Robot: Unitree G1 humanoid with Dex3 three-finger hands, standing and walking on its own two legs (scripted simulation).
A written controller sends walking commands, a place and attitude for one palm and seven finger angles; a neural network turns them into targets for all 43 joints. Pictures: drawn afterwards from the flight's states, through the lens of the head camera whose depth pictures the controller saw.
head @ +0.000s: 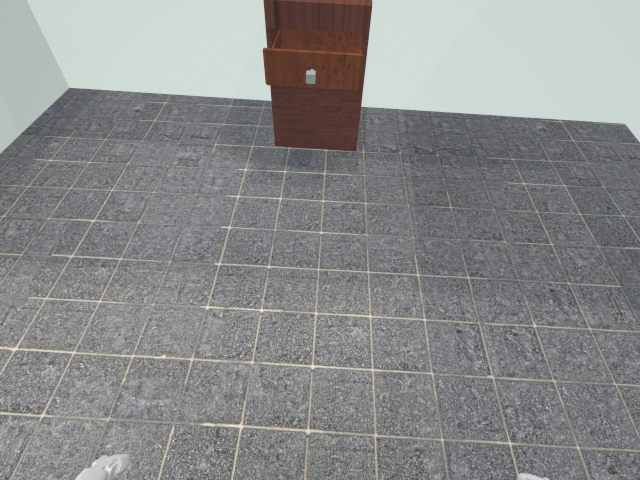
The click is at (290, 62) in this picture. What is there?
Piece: drawer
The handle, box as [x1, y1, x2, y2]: [306, 69, 315, 83]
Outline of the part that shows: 313,69 306,71 306,83 314,83 315,71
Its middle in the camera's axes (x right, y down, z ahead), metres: -0.04 -0.65 +1.52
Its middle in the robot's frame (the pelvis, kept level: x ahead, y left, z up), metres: +1.55 +0.11 -0.24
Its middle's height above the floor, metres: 0.53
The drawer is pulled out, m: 0.21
